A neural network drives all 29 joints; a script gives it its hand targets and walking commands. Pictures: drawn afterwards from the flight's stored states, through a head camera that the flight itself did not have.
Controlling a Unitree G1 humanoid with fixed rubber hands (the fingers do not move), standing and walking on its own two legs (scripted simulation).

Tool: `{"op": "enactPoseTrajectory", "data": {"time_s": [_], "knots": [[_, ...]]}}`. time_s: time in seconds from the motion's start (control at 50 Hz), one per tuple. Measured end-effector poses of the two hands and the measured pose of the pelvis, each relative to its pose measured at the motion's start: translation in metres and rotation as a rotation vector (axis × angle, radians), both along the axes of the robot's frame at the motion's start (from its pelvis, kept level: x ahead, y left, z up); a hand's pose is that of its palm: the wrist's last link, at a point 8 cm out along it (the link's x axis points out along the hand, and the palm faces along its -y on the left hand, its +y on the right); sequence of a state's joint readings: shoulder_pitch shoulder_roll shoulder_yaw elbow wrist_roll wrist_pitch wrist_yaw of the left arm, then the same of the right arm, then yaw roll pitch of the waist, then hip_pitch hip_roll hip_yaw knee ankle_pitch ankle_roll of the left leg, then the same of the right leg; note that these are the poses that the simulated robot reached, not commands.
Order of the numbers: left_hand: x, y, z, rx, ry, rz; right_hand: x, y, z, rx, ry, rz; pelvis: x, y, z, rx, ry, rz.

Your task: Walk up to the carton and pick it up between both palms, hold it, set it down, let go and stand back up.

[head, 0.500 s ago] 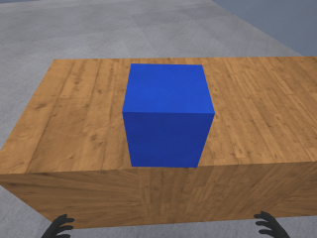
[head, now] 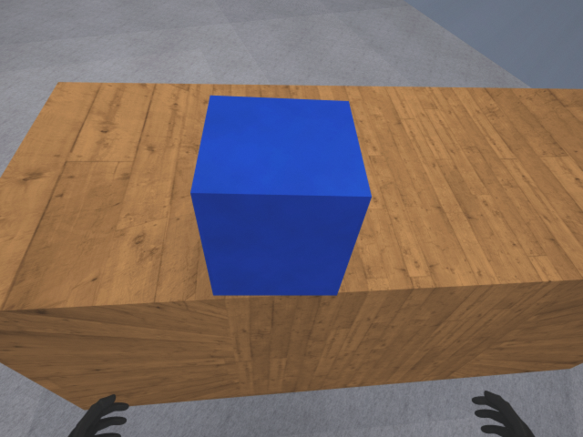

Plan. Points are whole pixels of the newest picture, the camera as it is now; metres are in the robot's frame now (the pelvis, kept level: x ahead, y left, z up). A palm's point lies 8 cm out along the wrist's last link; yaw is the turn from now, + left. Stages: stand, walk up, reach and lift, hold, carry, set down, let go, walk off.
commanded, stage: walk up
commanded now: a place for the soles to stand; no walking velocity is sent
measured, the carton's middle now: (278, 202) +0.47 +0.03 +0.04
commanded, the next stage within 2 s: reach and lift in 1.00 s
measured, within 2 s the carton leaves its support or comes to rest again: neither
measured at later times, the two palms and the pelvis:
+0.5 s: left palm out of the picture +0.14 +0.24 -0.09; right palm out of the picture +0.12 -0.34 -0.05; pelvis -0.01 -0.03 +0.00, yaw -1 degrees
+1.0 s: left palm out of the picture +0.14 +0.24 -0.09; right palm out of the picture +0.12 -0.34 -0.05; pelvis -0.01 -0.03 +0.00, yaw -1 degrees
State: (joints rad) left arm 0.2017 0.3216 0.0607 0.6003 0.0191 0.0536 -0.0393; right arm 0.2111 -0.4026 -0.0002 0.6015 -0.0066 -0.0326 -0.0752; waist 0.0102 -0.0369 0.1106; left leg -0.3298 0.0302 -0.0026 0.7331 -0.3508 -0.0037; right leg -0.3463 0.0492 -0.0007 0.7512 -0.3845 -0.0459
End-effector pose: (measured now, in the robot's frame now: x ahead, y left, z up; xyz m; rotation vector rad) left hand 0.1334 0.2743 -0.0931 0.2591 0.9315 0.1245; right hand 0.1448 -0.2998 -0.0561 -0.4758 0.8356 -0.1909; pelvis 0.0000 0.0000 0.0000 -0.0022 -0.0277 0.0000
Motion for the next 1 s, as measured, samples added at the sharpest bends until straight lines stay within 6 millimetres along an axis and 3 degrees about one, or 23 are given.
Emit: {"op": "enactPoseTrajectory", "data": {"time_s": [0.16, 0.28, 0.52, 0.64, 1.0], "knots": [[0.010, -0.022, -0.001, 0.010, -0.002, -0.042, -0.025, -0.027, -0.003, -0.018, 0.014, -0.037, -0.006, -0.019, -0.002, 0.021, -0.002, -0.006], [0.006, -0.035, 0.009, 0.029, -0.036, -0.035, -0.028, -0.042, -0.007, 0.009, 0.030, -0.051, -0.008, -0.036, 0.000, 0.025, -0.026, -0.018], [0.009, -0.033, -0.001, -0.001, -0.030, -0.032, -0.022, -0.038, 0.005, -0.022, 0.013, -0.036, -0.005, -0.030, 0.000, 0.001, -0.024, -0.026], [0.012, -0.040, 0.003, 0.013, -0.041, -0.041, -0.025, -0.046, 0.001, -0.005, 0.012, -0.050, -0.005, -0.038, 0.000, 0.011, -0.027, -0.027], [0.003, -0.032, 0.003, 0.012, -0.037, -0.024, -0.023, -0.039, 0.002, -0.001, 0.015, -0.039, -0.009, -0.033, 0.001, 0.005, -0.025, -0.024]]}}
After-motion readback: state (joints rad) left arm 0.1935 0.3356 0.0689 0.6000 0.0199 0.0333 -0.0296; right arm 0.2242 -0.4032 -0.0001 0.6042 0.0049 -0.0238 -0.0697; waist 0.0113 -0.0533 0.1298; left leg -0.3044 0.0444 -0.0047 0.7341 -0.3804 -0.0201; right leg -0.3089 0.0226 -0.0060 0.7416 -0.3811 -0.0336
